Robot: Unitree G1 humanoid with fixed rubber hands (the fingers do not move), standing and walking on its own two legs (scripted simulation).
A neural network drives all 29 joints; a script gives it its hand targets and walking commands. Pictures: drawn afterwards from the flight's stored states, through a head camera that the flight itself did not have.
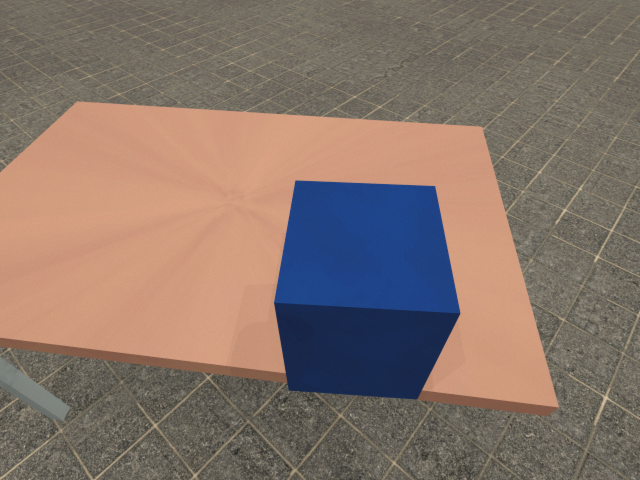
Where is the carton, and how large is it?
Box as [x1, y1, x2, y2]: [274, 180, 459, 398]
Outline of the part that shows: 295,180 274,300 289,390 417,398 459,314 459,308 434,186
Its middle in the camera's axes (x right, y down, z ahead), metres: +0.06 +0.07 +0.58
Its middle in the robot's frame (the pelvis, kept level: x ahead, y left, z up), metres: +0.39 -0.03 -0.01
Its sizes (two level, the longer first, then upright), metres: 0.210 0.200 0.250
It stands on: a table, 0.64 m high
